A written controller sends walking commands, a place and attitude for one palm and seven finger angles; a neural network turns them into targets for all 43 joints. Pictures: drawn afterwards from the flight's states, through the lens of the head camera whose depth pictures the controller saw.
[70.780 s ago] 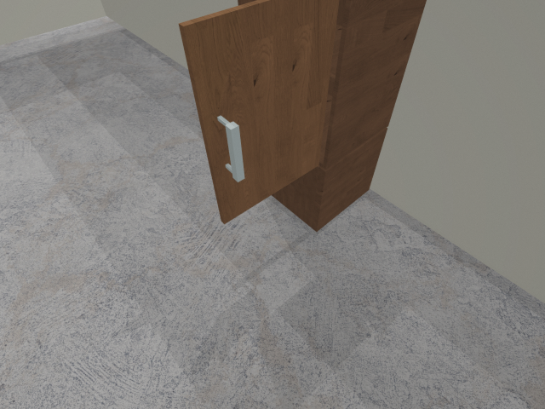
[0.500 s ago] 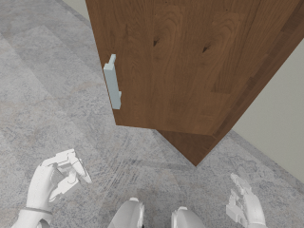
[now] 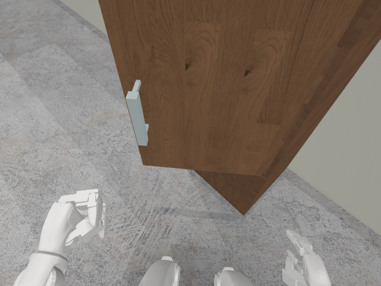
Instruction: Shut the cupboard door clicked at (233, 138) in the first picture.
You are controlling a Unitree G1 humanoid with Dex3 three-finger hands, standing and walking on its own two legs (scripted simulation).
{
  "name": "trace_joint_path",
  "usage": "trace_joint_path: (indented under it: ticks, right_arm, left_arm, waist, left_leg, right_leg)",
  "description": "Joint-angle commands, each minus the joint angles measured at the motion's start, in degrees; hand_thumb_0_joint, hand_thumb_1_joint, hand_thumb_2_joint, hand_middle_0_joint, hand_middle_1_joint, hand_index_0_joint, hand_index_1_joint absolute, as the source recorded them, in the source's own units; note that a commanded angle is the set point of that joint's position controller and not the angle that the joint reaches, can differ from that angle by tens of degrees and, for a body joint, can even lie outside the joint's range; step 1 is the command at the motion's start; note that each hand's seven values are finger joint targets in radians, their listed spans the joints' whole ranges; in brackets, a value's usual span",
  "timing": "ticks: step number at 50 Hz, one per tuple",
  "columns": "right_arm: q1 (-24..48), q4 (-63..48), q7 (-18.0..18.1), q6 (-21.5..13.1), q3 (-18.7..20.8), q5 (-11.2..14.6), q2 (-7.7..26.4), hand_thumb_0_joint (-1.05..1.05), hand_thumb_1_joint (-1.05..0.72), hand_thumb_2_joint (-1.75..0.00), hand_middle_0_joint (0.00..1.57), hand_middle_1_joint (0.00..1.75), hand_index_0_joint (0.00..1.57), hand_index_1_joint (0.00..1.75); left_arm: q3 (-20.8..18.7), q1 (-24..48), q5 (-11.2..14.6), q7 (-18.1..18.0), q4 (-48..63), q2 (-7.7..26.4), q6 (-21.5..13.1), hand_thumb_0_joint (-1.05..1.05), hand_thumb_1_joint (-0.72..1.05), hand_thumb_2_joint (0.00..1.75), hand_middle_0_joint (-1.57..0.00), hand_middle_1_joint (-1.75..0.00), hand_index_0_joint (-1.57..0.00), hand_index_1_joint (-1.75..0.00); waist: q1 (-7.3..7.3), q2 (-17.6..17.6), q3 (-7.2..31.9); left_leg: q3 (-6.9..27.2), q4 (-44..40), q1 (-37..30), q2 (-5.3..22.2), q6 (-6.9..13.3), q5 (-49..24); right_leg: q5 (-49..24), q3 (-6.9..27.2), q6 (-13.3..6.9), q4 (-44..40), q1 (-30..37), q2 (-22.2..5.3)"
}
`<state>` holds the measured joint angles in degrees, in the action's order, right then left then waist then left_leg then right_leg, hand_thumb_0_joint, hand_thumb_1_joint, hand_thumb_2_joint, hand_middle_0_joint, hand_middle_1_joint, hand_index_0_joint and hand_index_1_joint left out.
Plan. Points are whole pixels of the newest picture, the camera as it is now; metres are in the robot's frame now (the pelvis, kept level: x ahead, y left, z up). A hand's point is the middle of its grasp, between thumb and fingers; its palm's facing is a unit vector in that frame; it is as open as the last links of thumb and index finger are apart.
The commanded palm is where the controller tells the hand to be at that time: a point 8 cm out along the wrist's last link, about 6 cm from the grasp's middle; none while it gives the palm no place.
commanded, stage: raise the hand and make a fist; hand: left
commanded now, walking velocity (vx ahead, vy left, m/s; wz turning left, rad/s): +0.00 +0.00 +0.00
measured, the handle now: (140, 114) +0.49 +0.16 +0.05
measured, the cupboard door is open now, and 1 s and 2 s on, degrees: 41 41 41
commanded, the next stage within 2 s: bring the fist close to the handle in 0.28 s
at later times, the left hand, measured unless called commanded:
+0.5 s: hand (111, 215) +0.24 +0.16 +0.06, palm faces -0.02 -1.00 -0.05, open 3.1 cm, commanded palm +0.23 +0.22 +0.05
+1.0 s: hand (133, 179) +0.31 +0.14 +0.05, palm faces -0.08 -1.00 -0.01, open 3.1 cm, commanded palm +0.30 +0.20 +0.05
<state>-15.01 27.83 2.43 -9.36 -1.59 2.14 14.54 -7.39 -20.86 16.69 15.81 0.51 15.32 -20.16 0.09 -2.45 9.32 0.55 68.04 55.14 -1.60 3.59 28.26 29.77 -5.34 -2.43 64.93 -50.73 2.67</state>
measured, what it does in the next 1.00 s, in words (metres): stands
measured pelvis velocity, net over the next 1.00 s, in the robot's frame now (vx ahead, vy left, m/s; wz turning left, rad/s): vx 0.00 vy -0.01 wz -0.01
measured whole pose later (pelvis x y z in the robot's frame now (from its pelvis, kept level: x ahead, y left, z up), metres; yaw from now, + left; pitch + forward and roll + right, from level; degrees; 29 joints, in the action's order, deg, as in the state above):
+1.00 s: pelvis +0.00 -0.01 +0.00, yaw +0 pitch +16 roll -2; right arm -14.7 31.5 2.2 -5.8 -1.2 2.3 14.9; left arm -4.6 1.3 13.5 11.0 -17.1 13.1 -20.6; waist -0.9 -2.2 8.9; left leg -0.5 66.8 55.0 -1.4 2.9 27.9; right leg 29.8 -4.3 -3.1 65.3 -51.7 2.8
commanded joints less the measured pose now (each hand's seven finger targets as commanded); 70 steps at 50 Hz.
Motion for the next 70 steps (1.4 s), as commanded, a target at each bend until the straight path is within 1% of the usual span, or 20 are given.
trace_joint_path:
  ticks: [1,6,10,13,16,19,22,26,30,36,40,44,51,56,57,61,62,66,69,70]
  right_arm:
    - [2.5,-9.4,1.0,-3.3,3.6,0.0,7.3,0.00,-0.90,-0.90,0.20,0.30,0.20,0.30]
    - [2.9,-8.3,0.7,-3.3,3.4,-0.4,6.4,0.00,-0.90,-0.90,0.20,0.30,0.20,0.30]
    - [2.6,-8.7,0.3,-2.5,3.6,0.0,6.9,0.00,-0.90,-0.90,0.20,0.30,0.20,0.30]
    - [2.5,-9.3,0.7,-1.9,3.7,0.4,6.9,0.00,-0.90,-0.90,0.20,0.30,0.20,0.30]
    - [2.7,-9.5,1.1,-1.6,3.6,0.2,6.6,0.00,-0.90,-0.90,0.20,0.30,0.20,0.30]
    - [2.9,-9.2,1.1,-1.6,3.3,0.1,5.8,0.00,-0.90,-0.90,0.20,0.30,0.20,0.30]
    - [2.8,-7.6,1.1,-1.7,3.1,-0.1,6.1,0.00,-0.90,-0.90,0.20,0.30,0.20,0.30]
    - [2.6,-7.0,1.1,-1.6,3.1,0.3,7.0,0.00,-0.90,-0.90,0.20,0.30,0.20,0.30]
    - [2.6,-7.2,1.4,-1.3,3.2,0.7,7.2,0.00,-0.90,-0.90,0.20,0.30,0.20,0.30]
    - [2.8,-6.4,0.9,-0.6,3.0,0.3,6.8,0.00,-0.90,-0.90,0.20,0.30,0.20,0.30]
    - [2.3,-5.3,0.2,0.3,3.2,0.3,6.9,0.00,-0.90,-0.90,0.20,0.30,0.20,0.30]
    - [1.9,-5.0,-0.1,1.0,3.4,0.4,7.5,0.00,-0.90,-0.90,0.20,0.30,0.20,0.30]
    - [1.4,-2.7,0.2,0.7,3.6,-0.2,8.0,0.00,-0.90,-0.90,0.20,0.30,0.20,0.30]
    - [0.4,-1.1,-0.5,1.9,3.7,-0.5,8.3,0.00,-0.90,-0.90,0.20,0.30,0.20,0.30]
    - [0.6,-1.0,-0.8,2.2,3.7,-0.5,8.0,0.00,-0.90,-0.90,0.20,0.30,0.20,0.30]
    - [-0.8,-0.9,-0.8,3.6,3.8,-0.3,8.3,0.00,-0.90,-0.90,0.20,0.30,0.20,0.30]
    - [-0.5,-0.8,-0.8,3.9,3.6,-0.3,8.0,0.00,-0.90,-0.90,0.20,0.30,0.20,0.30]
    - [-1.4,0.4,-0.4,4.0,3.7,-0.5,8.1,0.00,-0.90,-0.90,0.20,0.30,0.20,0.30]
    - [-2.0,1.6,-0.9,3.8,4.1,-0.9,7.9,0.00,-0.90,-0.90,0.20,0.30,0.20,0.30]
    - [-2.4,1.7,-1.1,3.8,4.3,-0.9,8.0,0.00,-0.90,-0.90,0.20,0.30,0.20,0.30]
  left_arm:
    - [-6.2,2.6,1.6,-0.2,13.9,8.5,-3.7,0.00,0.90,0.90,-1.30,-1.50,-1.30,-1.50]
    - [-5.6,2.8,1.7,-2.1,13.8,6.8,-8.0,0.00,0.90,0.90,-1.30,-1.50,-1.30,-1.50]
    - [-2.3,0.3,0.4,-1.0,10.1,4.5,-6.2,0.00,0.90,0.90,-1.30,-1.50,-1.30,-1.50]
    - [-2.9,0.2,0.8,0.4,9.8,5.6,-3.8,0.00,0.90,0.90,-1.30,-1.50,-1.30,-1.50]
    - [-5.6,2.4,1.7,0.0,13.4,7.8,-4.1,0.00,0.90,0.90,-1.30,-1.50,-1.30,-1.50]
    - [-5.7,3.1,2.0,-1.0,14.3,6.8,-6.0,0.00,0.90,0.90,-1.30,-1.50,-1.30,-1.50]
    - [-4.4,8.8,1.2,-1.6,11.1,6.0,-7.3,0.00,0.90,0.90,-1.30,-1.50,-1.30,-1.50]
    - [-2.0,13.5,0.9,0.0,6.3,5.5,-5.9,0.00,0.90,0.90,-1.30,-1.50,-1.30,-1.50]
    - [-2.6,18.8,0.7,0.4,6.1,6.9,-3.7,0.00,0.90,0.90,-1.30,-1.50,-1.30,-1.50]
    - [-6.1,21.2,0.5,-3.5,4.6,8.4,-3.8,0.00,0.90,0.90,-1.30,-1.50,-1.30,-1.50]
    - [-2.9,22.8,-0.9,-4.3,-2.7,5.0,-3.4,0.00,0.90,0.90,-1.30,-1.50,-1.30,-1.50]
    - [0.3,28.7,-2.2,-3.9,-5.5,3.1,-3.2,0.00,0.90,0.90,-1.30,-1.50,-1.30,-1.50]
    - [-0.6,42.9,-3.7,-7.5,-4.4,4.8,-6.9,0.00,0.90,0.90,-1.30,-1.50,-1.30,-1.50]
    - [-0.5,45.6,-6.2,-9.9,-13.7,4.5,-6.0,0.00,0.90,0.90,-1.30,-1.50,-1.30,-1.50]
    - [0.9,46.8,-6.4,-9.9,-15.1,2.7,-5.5,0.00,0.90,0.90,-1.30,-1.50,-1.30,-1.50]
    - [-2.0,49.0,-6.0,-9.7,-20.8,5.1,-3.7,0.00,0.90,0.90,-1.30,-1.50,-1.30,-1.50]
    - [-1.4,51.6,-6.0,-9.6,-21.7,4.4,-3.7,0.00,0.90,0.90,-1.30,-1.50,-1.30,-1.50]
    - [-3.6,61.8,-6.0,-9.9,-23.1,6.9,-6.6,0.00,0.90,0.90,-1.30,-1.50,-1.30,-1.50]
    - [-2.6,64.0,-6.4,-10.0,-24.8,5.4,-9.1,0.00,0.90,0.90,-1.30,-1.50,-1.30,-1.50]
    - [-3.8,61.6,-6.5,-9.9,-25.4,6.3,-9.5,0.00,0.90,0.90,-1.30,-1.50,-1.30,-1.50]
  waist:
    - [0.87,-0.1,13.1]
    - [0.69,-1.9,11.7]
    - [0.05,-0.6,10.3]
    - [0.05,2.2,11.6]
    - [0.77,2.1,13.9]
    - [0.61,1.0,13.3]
    - [-1.02,1.6,11.2]
    - [-1.59,0.6,10.2]
    - [-0.91,0.6,14.8]
    - [0.94,-0.6,17.1]
    - [-0.61,2.5,13.0]
    - [-1.57,1.7,11.7]
    - [-1.82,-1.9,17.9]
    - [-1.98,-0.3,17.7]
    - [-2.43,-0.6,17.7]
    - [-1.89,2.5,18.1]
    - [-2.60,3.3,17.4]
    - [-3.43,2.5,18.3]
    - [-3.49,-0.4,22.3]
    - [-2.56,-0.3,23.5]
  left_leg:
    - [4.8,-11.1,-9.6,1.3,-2.3,-9.3]
    - [4.0,-9.2,-8.1,1.3,-2.3,-9.9]
    - [3.7,-9.8,-7.4,1.4,-2.0,-7.5]
    - [3.0,-8.6,-6.1,1.2,-1.6,-8.8]
    - [3.0,-7.5,-5.6,1.1,-1.5,-10.4]
    - [2.7,-7.0,-5.3,1.2,-1.8,-10.4]
    - [2.8,-5.6,-3.7,1.4,-1.7,-9.3]
    - [2.9,-5.9,-3.2,1.5,-1.4,-6.9]
    - [2.8,-7.1,-5.5,1.4,-1.2,-8.2]
    - [3.1,-9.4,-8.6,1.5,-1.7,-11.5]
    - [2.7,-10.1,-7.4,1.5,-1.6,-9.3]
    - [3.1,-11.2,-9.0,1.7,-1.6,-7.7]
    - [5.1,-11.7,-15.6,2.1,-2.3,-9.9]
    - [5.1,-12.1,-15.6,2.3,-2.5,-10.5]
    - [4.5,-12.0,-15.4,2.2,-2.4,-10.2]
    - [3.6,-12.1,-12.7,1.9,-2.2,-11.0]
    - [3.2,-11.9,-12.3,1.9,-2.0,-10.8]
    - [3.2,-10.7,-11.5,1.9,-1.8,-10.8]
    - [3.2,-9.7,-14.8,1.9,-2.2,-13.9]
    - [3.0,-9.5,-15.2,1.9,-2.2,-15.6]
  right_leg:
    - [-8.9,4.6,-0.2,-9.1,8.7,-0.3]
    - [-9.2,5.6,-0.3,-8.1,7.3,-0.4]
    - [-6.9,5.7,0.1,-9.1,6.5,-0.6]
    - [-8.8,7.8,0.9,-10.2,9.6,-1.2]
    - [-11.3,9.0,1.0,-9.7,12.2,-1.4]
    - [-12.6,9.4,1.3,-9.3,11.6,-1.8]
    - [-11.0,9.4,1.3,-8.9,8.6,-1.7]
    - [-5.8,10.0,1.0,-10.2,7.0,-1.6]
    - [-7.4,9.9,1.2,-10.5,9.7,-1.8]
    - [-12.4,7.6,0.5,-8.9,11.8,-1.1]
    - [-10.9,7.5,1.1,-10.2,9.5,-1.4]
    - [-9.1,6.3,0.7,-10.5,7.0,-1.3]
    - [-10.2,4.6,-0.1,-8.2,4.1,-0.9]
    - [-10.9,4.3,0.0,-8.3,3.4,-0.9]
    - [-11.2,4.5,0.4,-8.6,3.5,-1.1]
    - [-13.1,5.3,0.4,-9.6,7.4,-1.0]
    - [-13.4,5.5,0.7,-10.0,7.4,-1.2]
    - [-13.6,6.2,0.7,-9.5,7.1,-1.2]
    - [-16.2,6.0,0.6,-8.3,6.0,-1.3]
    - [-18.1,6.3,0.6,-8.0,7.0,-1.2]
